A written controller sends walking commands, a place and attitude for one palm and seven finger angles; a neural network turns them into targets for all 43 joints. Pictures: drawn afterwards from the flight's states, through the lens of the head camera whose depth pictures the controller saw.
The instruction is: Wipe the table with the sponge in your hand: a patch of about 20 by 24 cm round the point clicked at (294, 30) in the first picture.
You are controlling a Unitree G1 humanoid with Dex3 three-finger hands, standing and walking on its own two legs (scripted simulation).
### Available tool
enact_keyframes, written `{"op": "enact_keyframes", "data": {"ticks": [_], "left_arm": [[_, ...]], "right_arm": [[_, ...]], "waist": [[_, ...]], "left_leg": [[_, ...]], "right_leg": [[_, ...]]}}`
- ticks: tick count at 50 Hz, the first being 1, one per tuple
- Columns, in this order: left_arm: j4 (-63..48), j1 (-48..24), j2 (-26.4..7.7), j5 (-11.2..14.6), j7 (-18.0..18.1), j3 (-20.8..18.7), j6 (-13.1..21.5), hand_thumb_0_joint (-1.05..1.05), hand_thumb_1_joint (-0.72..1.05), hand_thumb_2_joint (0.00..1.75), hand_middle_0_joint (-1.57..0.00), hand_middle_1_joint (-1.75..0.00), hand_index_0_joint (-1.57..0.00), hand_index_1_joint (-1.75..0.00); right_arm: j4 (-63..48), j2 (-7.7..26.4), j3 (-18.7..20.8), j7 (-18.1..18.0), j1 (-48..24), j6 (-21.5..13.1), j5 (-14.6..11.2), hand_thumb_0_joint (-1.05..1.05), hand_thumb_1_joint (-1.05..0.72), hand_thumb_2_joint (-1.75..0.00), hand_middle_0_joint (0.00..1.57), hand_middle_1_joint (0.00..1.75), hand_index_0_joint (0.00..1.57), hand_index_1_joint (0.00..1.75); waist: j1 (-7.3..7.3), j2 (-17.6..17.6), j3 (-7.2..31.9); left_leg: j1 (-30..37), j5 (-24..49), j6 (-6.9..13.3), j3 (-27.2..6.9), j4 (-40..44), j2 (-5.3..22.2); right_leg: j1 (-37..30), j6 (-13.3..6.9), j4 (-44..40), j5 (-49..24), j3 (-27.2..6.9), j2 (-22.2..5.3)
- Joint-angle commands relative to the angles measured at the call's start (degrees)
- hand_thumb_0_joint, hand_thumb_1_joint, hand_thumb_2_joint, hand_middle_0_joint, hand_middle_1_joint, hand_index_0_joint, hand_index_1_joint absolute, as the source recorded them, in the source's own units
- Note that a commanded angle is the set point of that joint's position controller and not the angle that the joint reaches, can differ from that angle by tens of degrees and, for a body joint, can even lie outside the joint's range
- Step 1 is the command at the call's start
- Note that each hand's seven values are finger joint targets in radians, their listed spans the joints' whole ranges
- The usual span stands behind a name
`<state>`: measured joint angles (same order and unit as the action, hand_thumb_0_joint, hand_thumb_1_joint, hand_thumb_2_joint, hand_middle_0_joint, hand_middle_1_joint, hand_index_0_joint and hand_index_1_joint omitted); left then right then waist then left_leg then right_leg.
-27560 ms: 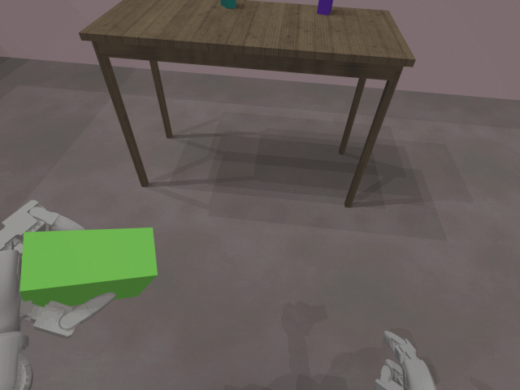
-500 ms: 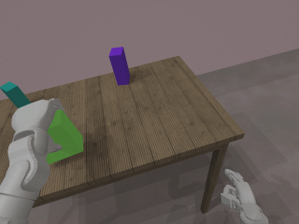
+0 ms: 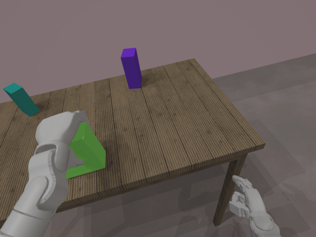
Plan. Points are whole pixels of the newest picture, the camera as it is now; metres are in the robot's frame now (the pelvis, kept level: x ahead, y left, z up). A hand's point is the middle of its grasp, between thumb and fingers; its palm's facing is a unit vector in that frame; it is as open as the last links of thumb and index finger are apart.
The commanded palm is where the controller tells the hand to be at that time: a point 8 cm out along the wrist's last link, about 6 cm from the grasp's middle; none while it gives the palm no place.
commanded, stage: move the sponge above the wiping area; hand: left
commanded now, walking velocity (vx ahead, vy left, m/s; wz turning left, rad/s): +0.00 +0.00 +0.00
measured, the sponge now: (79, 156) +0.27 +0.26 +0.08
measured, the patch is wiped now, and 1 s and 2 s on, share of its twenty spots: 0.10 0.10 0.20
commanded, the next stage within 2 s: lower the sponge onto the table in 0.16 s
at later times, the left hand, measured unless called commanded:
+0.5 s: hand (76, 145) +0.27 +0.25 +0.13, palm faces -0.01 -0.08 -1.00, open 10.0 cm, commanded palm +0.24 +0.26 +0.23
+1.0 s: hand (68, 145) +0.26 +0.26 +0.13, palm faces +0.05 -0.03 -1.00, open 10.0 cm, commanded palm +0.24 +0.26 +0.21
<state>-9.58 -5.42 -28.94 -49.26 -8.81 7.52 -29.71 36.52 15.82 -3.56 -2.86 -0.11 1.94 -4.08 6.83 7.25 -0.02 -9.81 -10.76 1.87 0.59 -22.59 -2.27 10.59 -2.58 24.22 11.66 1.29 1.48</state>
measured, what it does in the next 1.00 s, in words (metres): stands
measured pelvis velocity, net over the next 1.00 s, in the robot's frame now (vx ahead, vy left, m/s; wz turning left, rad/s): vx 0.00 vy -0.01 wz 0.00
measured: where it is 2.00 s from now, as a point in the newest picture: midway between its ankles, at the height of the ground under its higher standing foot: outside the picture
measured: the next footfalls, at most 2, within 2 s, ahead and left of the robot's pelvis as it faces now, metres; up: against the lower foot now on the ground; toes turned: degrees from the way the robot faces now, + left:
none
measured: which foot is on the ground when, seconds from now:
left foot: down 0.00-1.00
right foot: down 0.00-1.00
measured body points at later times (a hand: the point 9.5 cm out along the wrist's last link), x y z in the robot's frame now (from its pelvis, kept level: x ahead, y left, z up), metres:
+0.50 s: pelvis +0.00 -0.01 +0.00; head +0.00 -0.06 +0.45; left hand +0.27 +0.25 +0.18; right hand +0.26 -0.20 -0.08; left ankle +0.02 +0.10 -0.74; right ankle +0.02 -0.09 -0.74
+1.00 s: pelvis +0.00 -0.01 +0.00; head -0.01 -0.06 +0.45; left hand +0.25 +0.26 +0.19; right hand +0.25 -0.21 -0.08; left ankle +0.02 +0.10 -0.74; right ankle +0.02 -0.09 -0.74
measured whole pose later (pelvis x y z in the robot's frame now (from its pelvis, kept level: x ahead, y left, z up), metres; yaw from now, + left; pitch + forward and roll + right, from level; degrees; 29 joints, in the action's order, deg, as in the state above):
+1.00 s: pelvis +0.00 -0.01 +0.00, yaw +0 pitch -3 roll +0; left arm -10.0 -1.6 -33.3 -50.4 -5.8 5.6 -20.2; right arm 38.3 15.6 -2.3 -4.4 1.9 0.6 -2.8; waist 8.2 6.0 -0.5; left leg -8.6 -12.1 0.8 0.2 -24.1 -1.0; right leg 9.0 -3.8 24.7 12.4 1.5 2.8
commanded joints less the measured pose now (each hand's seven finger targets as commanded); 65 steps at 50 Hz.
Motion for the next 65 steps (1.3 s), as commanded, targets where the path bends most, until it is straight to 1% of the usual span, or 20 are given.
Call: {"op": "enact_keyframes", "data": {"ticks": [1, 2, 5, 7, 13, 18, 22, 23, 27, 30, 32, 37, 41, 44, 47, 50, 52, 58, 62, 65], "left_arm": [[-21.4, -23.7, -21.0, -7.2, 5.2, -12.9, 5.0, 0.0, 0.1, 1.3, -1.2, -1.6, -1.2, -1.6], [-23.3, -23.9, -26.0, -7.5, 6.8, -18.2, 5.4, 0.0, 0.1, 1.3, -1.2, -1.6, -1.2, -1.6], [-15.2, -20.5, -20.1, -4.4, 9.8, -16.6, 5.3, 0.0, 0.1, 1.3, -1.2, -1.6, -1.2, -1.6], [-12.7, -21.5, -20.1, -2.4, 10.4, -17.5, 3.2, 0.0, 0.1, 1.3, -1.2, -1.6, -1.2, -1.6], [-7.4, -12.7, -8.3, 1.5, 4.7, -7.0, -1.3, 0.0, 0.1, 1.3, -1.2, -1.6, -1.2, -1.6], [-12.7, -17.1, -11.8, -0.8, 1.9, -6.5, -0.4, 0.0, 0.1, 1.3, -1.2, -1.6, -1.2, -1.6], [-19.0, -25.9, -24.2, -6.3, 3.8, -14.5, 2.9, 0.0, 0.1, 1.3, -1.2, -1.6, -1.2, -1.6], [-19.0, -28.8, -22.8, -7.2, 4.8, -13.3, 4.3, 0.0, 0.1, 1.3, -1.2, -1.6, -1.2, -1.6], [-11.2, -25.3, -26.0, -4.8, 8.1, -19.5, 6.0, 0.0, 0.1, 1.3, -1.2, -1.6, -1.2, -1.6], [-5.5, -21.6, -19.4, -1.6, 8.8, -16.1, 4.3, 0.0, 0.1, 1.3, -1.2, -1.6, -1.2, -1.6], [-2.4, -17.8, -18.4, -0.8, 7.3, -15.7, 1.3, 0.0, 0.1, 1.3, -1.2, -1.6, -1.2, -1.6], [-8.7, -7.3, -10.6, 0.6, 1.4, -8.5, -0.5, 0.0, 0.1, 1.3, -1.2, -1.6, -1.2, -1.6], [-12.6, -11.7, -17.5, -2.6, 0.5, -11.3, 2.6, 0.0, 0.1, 1.3, -1.2, -1.6, -1.2, -1.6], [-16.6, -18.9, -23.5, -5.4, 3.9, -16.2, 7.5, 0.0, 0.1, 1.3, -1.2, -1.6, -1.2, -1.6], [-14.3, -19.3, -24.2, -4.3, 7.5, -19.1, 10.4, 0.0, 0.1, 1.3, -1.2, -1.6, -1.2, -1.6], [-3.8, -19.1, -17.4, -1.5, 9.0, -15.0, 9.2, 0.0, 0.1, 1.3, -1.2, -1.6, -1.2, -1.6], [-1.9, -18.3, -17.7, -1.5, 8.9, -15.1, 6.9, 0.0, 0.1, 1.3, -1.2, -1.6, -1.2, -1.6], [-5.7, -12.3, -11.2, -2.2, 3.7, -7.1, 3.7, 0.0, 0.1, 1.3, -1.2, -1.6, -1.2, -1.6], [-11.3, -14.3, -16.4, -3.6, 3.3, -11.1, 7.2, 0.0, 0.1, 1.3, -1.2, -1.6, -1.2, -1.6], [-12.1, -14.3, -15.2, -4.2, 6.2, -11.6, 10.4, 0.0, 0.1, 1.3, -1.2, -1.6, -1.2, -1.6]], "right_arm": [[-10.4, 4.1, 2.0, 0.1, -12.1, -3.5, 2.0, 0.0, -0.9, -0.9, 0.2, 0.3, 0.2, 0.3], [-10.5, 4.3, 1.8, 0.0, -13.5, -4.1, 2.1, 0.0, -0.9, -0.9, 0.2, 0.3, 0.2, 0.3], [-7.9, 3.4, 2.1, 0.5, -11.2, -3.8, 1.9, 0.0, -0.9, -0.9, 0.2, 0.3, 0.2, 0.3], [-7.9, 3.6, 1.9, 0.6, -14.2, -3.7, 0.9, 0.0, -0.9, -0.9, 0.2, 0.3, 0.2, 0.3], [-9.0, 4.4, 1.7, 0.6, -14.3, -2.2, -0.4, 0.0, -0.9, -0.9, 0.2, 0.3, 0.2, 0.3], [-10.9, 4.9, 1.5, -0.3, -14.0, -2.8, -0.3, 0.0, -0.9, -0.9, 0.2, 0.3, 0.2, 0.3], [-10.6, 4.6, 1.4, -1.1, -14.7, -3.7, 0.9, 0.0, -0.9, -0.9, 0.2, 0.3, 0.2, 0.3], [-10.1, 4.2, 1.6, -1.3, -12.8, -4.1, 1.9, 0.0, -0.9, -0.9, 0.2, 0.3, 0.2, 0.3], [-8.0, 4.1, 1.8, -1.2, -12.4, -4.6, 1.3, 0.0, -0.9, -0.9, 0.2, 0.3, 0.2, 0.3], [-6.5, 4.4, 2.4, -0.2, -12.1, -4.0, 1.1, 0.0, -0.9, -0.9, 0.2, 0.3, 0.2, 0.3], [-7.0, 4.8, 2.3, 0.1, -14.5, -3.6, 0.3, 0.0, -0.9, -0.9, 0.2, 0.3, 0.2, 0.3], [-10.5, 4.6, 2.0, 0.9, -15.4, -2.6, -0.5, 0.0, -0.9, -0.9, 0.2, 0.3, 0.2, 0.3], [-10.2, 5.5, 2.4, 0.0, -11.9, -2.6, 0.6, 0.0, -0.9, -0.9, 0.2, 0.3, 0.2, 0.3], [-9.9, 4.5, 2.5, -1.1, -10.3, -4.1, 1.7, 0.0, -0.9, -0.9, 0.2, 0.3, 0.2, 0.3], [-9.0, 4.1, 2.4, -1.8, -10.8, -5.2, 1.5, 0.0, -0.9, -0.9, 0.2, 0.3, 0.2, 0.3], [-6.4, 4.5, 2.9, -1.4, -9.4, -4.5, 1.1, 0.0, -0.9, -0.9, 0.2, 0.3, 0.2, 0.3], [-7.0, 4.7, 2.5, -1.3, -12.5, -4.5, 0.4, 0.0, -0.9, -0.9, 0.2, 0.3, 0.2, 0.3], [-8.9, 5.0, 2.4, -0.2, -12.7, -3.7, 0.7, 0.0, -0.9, -0.9, 0.2, 0.3, 0.2, 0.3], [-9.8, 4.5, 2.1, -0.5, -12.7, -4.2, 0.8, 0.0, -0.9, -0.9, 0.2, 0.3, 0.2, 0.3], [-9.1, 4.1, 2.7, -0.6, -9.8, -4.5, 1.9, 0.0, -0.9, -0.9, 0.2, 0.3, 0.2, 0.3]], "waist": [[1.72, -1.5, 20.6], [2.99, 0.8, 21.4], [2.21, -2.6, 15.5], [2.71, -1.8, 12.8], [0.3, -5.3, 8.6], [-0.47, -5.9, 13.7], [1.09, -1.1, 18.8], [1.12, -1.5, 20.7], [1.99, -2.3, 15.1], [1.68, -2.3, 12.7], [1.94, -2.3, 10.3], [0.59, -6.0, 12.2], [-0.31, -8.5, 13.5], [0.45, -5.7, 16.8], [1.06, -1.8, 14.8], [-0.03, -2.1, 8.9], [0.91, 0.0, 8.2], [-0.05, -4.7, 13.1], [-0.03, -6.4, 14.0], [0.71, -5.1, 14.5]], "left_leg": [[6.3, 15.5, 0.3, -4.3, 1.5, 0.8], [6.3, 15.0, 0.4, -5.2, 1.6, 0.7], [5.3, 16.1, -0.5, -4.1, 2.4, 0.8], [5.4, 12.9, -0.6, -4.5, 2.8, 0.9], [2.1, 8.0, -0.5, -2.7, 3.0, 1.3], [3.1, 6.3, 0.5, -3.0, 2.0, 1.0], [5.6, 9.0, 0.8, -4.5, 1.6, 0.2], [5.8, 11.5, 0.7, -3.6, 0.8, 0.0], [5.8, 10.2, 0.2, -4.3, 1.8, -0.1], [3.7, 11.8, -0.7, -3.0, 1.7, 0.4], [2.4, 10.0, -0.7, -3.0, 1.9, 0.3], [1.9, 11.3, 0.2, -2.6, 0.4, 0.7], [2.2, 8.7, 1.1, -2.7, -0.4, 0.4], [5.2, 10.6, 1.1, -3.1, -0.8, 0.0], [6.5, 9.7, 0.7, -4.0, -0.2, -0.2], [3.7, 6.7, -0.4, -3.2, 1.4, 0.6], [3.0, 5.5, -0.5, -3.1, 1.6, 0.4], [2.3, 8.1, 0.4, -2.8, 1.2, 0.4], [4.1, 7.1, 0.9, -3.8, 1.4, 0.7], [5.1, 9.7, 0.7, -3.5, 1.4, 0.6]], "right_leg": [[-9.0, -2.6, -1.1, -10.4, -5.3, -0.4], [-10.5, -3.8, -0.9, -10.5, -8.7, 0.5], [-8.3, -3.3, -3.2, -11.1, -6.2, 0.0], [-6.4, -4.0, -4.5, -7.9, -9.2, 0.2], [-4.2, -1.7, -5.1, -5.8, -4.6, -1.4], [-5.1, -1.4, -3.9, -4.1, -4.7, -1.4], [-7.6, -2.7, -2.8, -4.6, -8.7, -0.3], [-9.0, -2.8, -2.1, -6.9, -6.8, -0.9], [-6.8, -3.9, -5.1, -5.3, -10.9, -0.1], [-7.4, -2.8, -4.8, -9.3, -7.6, -1.3], [-6.1, -3.1, -4.9, -7.9, -9.6, -1.2], [-6.4, -1.6, -2.8, -12.3, -6.9, -1.5], [-5.3, -0.6, -2.7, -8.2, -6.3, -1.9], [-5.9, -1.7, -2.9, -7.1, -7.4, -1.2], [-4.8, -3.2, -4.7, -5.8, -10.6, -0.2], [-2.9, -2.3, -6.4, -2.9, -7.2, -1.1], [-2.7, -3.1, -6.5, -1.3, -9.7, -1.1], [-5.7, -1.5, -3.6, -6.2, -5.1, -1.6], [-4.8, -1.7, -3.9, -3.6, -6.8, -0.7], [-5.5, -1.9, -3.8, -6.2, -4.6, -0.6]]}}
